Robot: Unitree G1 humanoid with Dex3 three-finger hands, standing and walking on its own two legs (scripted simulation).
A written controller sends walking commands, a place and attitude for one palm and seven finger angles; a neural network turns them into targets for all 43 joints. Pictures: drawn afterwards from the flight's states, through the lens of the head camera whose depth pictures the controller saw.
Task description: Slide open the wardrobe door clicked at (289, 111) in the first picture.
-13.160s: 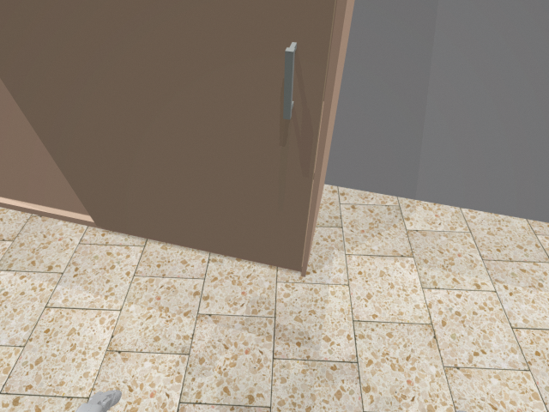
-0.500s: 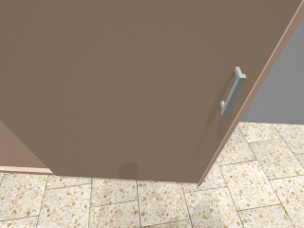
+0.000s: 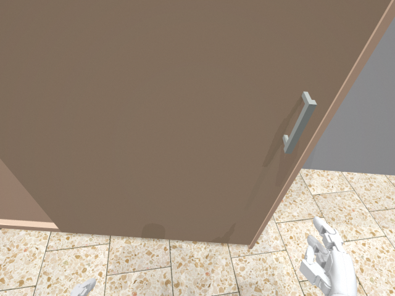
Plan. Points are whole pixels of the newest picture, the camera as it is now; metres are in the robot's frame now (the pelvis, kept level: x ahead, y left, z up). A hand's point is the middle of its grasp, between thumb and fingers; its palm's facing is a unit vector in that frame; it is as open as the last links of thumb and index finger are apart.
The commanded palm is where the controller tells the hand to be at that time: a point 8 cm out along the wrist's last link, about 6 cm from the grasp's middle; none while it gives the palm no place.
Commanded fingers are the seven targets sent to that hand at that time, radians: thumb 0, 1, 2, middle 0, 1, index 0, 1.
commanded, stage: raise the hand with hooked fingers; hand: right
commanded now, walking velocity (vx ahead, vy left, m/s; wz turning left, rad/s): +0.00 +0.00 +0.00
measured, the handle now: (296, 124) +0.50 -0.20 +0.11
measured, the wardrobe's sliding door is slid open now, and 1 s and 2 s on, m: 0.00 0.00 0.00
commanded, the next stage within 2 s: move the hooked fingers beside the handle in 1.90 s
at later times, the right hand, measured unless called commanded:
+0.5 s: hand (306, 273) +0.19 -0.18 +0.02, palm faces -0.11 +0.99 -0.10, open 10.3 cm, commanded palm +0.15 -0.25 +0.02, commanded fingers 0.00 -0.06 -0.54 0.26 0.84 0.26 0.84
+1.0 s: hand (355, 236) +0.24 -0.25 +0.08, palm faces +0.04 +1.00 -0.07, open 13.1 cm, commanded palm +0.21 -0.30 +0.09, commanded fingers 0.00 0.50 -0.30 0.30 1.20 0.30 1.20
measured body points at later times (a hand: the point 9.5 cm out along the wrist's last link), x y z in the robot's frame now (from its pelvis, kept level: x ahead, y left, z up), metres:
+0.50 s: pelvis -0.03 +0.02 -0.05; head +0.01 +0.01 +0.40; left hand +0.17 +0.22 -0.12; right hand +0.19 -0.23 +0.03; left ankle +0.00 +0.11 -0.73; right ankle -0.01 -0.10 -0.73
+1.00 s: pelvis +0.00 -0.01 -0.02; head +0.02 -0.02 +0.43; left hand +0.18 +0.23 -0.07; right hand +0.23 -0.31 +0.09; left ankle +0.00 +0.11 -0.73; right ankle -0.01 -0.10 -0.73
